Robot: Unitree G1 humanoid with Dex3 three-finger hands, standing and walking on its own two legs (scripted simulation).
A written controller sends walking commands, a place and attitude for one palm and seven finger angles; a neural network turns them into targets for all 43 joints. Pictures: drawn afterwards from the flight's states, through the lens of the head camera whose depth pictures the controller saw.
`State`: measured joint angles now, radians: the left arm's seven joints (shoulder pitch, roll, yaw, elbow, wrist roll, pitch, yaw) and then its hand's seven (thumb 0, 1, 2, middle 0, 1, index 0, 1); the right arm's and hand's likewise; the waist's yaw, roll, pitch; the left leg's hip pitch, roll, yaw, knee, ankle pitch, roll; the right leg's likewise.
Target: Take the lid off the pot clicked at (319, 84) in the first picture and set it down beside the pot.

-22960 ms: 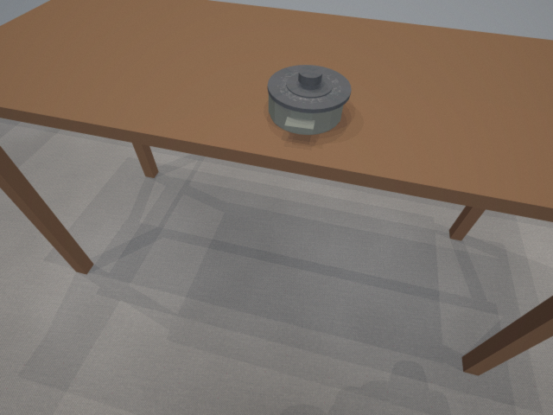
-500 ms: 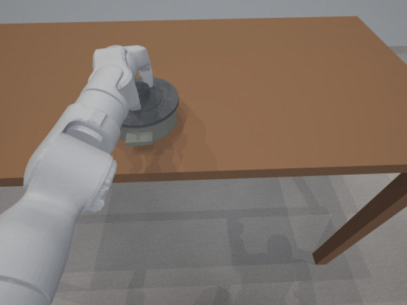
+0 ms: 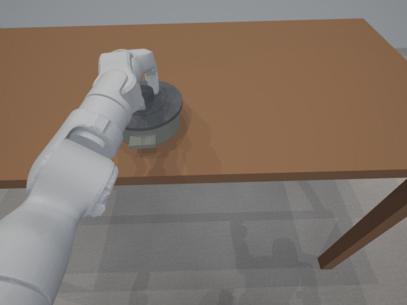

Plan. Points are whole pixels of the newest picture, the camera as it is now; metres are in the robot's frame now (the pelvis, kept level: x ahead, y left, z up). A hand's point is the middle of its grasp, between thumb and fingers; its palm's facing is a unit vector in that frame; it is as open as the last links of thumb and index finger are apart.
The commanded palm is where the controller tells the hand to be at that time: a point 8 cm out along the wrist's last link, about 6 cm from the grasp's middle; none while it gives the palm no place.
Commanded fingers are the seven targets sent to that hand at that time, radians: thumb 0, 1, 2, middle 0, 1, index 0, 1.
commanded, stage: close the fingers and squeeze the knob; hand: left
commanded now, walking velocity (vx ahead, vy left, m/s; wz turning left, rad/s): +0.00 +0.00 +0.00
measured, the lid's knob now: (143, 94) +0.50 +0.10 +0.16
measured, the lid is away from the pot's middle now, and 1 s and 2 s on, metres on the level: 0.00 0.01 0.02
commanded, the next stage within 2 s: lift the lid straight up in 0.70 s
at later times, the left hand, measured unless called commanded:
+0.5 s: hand (137, 95) +0.47 +0.10 +0.18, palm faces -0.40 -0.08 -0.91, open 7.7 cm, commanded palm +0.47 +0.10 +0.22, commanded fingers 0.00 0.62 0.84 -0.88 -1.14 -0.70 -1.05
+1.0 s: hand (137, 95) +0.47 +0.10 +0.18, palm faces -0.41 -0.07 -0.91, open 7.7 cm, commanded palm +0.48 +0.10 +0.24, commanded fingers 0.00 0.75 0.90 -0.96 -1.18 -0.74 -1.07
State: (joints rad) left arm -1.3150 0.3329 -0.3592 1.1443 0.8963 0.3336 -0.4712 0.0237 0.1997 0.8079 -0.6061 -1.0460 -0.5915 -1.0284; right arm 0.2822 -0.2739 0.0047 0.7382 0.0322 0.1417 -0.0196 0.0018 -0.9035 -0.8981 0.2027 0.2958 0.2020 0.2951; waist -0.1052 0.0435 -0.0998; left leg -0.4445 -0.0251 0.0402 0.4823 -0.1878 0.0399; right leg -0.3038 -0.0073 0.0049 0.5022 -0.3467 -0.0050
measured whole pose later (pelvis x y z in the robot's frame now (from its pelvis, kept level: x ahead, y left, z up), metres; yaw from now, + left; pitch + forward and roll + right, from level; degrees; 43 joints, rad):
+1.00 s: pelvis +0.00 +0.00 +0.00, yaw -1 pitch +7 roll +0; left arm -1.29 0.34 -0.33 1.14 0.89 0.31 -0.48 0.03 0.34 0.72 -0.81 -1.11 -0.53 -0.98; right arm 0.28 -0.27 0.01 0.74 0.04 0.12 -0.04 0.00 -0.90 -0.90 0.20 0.30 0.20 0.30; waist -0.11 0.04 -0.09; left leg -0.41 -0.02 0.05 0.45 -0.17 0.04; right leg -0.28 -0.01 0.02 0.48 -0.33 0.00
